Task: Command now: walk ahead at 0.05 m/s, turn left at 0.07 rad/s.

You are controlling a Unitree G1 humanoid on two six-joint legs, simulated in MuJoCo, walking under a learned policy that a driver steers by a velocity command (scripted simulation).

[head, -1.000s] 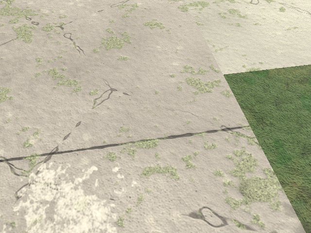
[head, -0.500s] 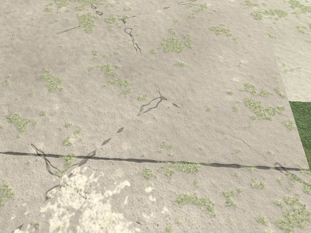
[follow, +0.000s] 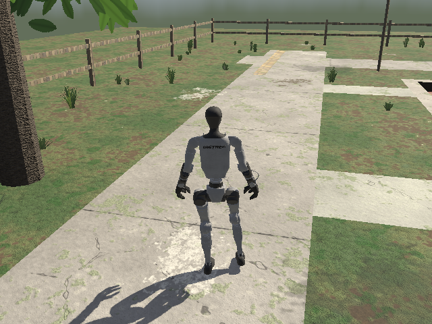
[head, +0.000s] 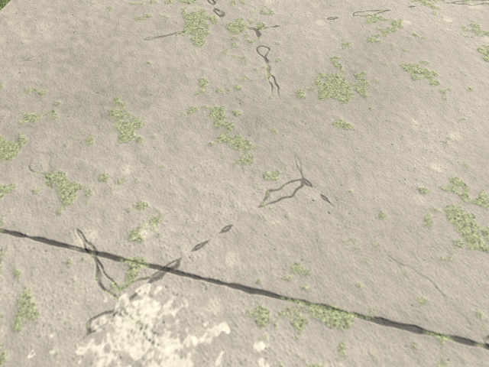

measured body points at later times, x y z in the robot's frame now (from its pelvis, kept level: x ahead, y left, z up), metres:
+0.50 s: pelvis +0.05 -0.05 +0.00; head +0.10 -0.06 +0.45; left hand +0.28 +0.18 -0.10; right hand +0.10 -0.35 -0.11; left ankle +0.05 +0.06 -0.74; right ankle +0.04 -0.18 -0.68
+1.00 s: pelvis +0.06 -0.10 +0.00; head +0.09 -0.12 +0.45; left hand +0.34 +0.08 -0.08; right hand +0.07 -0.42 -0.10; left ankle +0.15 +0.03 -0.71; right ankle +0.05 -0.20 -0.74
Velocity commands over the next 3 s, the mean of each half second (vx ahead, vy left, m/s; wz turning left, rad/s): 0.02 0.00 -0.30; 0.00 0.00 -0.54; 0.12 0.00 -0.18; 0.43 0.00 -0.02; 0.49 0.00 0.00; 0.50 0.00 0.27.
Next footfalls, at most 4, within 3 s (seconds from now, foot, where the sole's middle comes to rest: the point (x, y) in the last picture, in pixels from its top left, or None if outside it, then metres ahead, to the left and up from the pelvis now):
0.10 right None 0.11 -0.18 -0.77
0.62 right None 0.09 -0.21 -0.77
1.08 left None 0.17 -0.01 -0.77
1.40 right None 0.01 -0.20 -0.77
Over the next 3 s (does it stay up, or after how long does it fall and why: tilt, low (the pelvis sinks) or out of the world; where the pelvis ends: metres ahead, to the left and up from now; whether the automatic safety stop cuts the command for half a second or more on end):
stays up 0.77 -0.48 -0.02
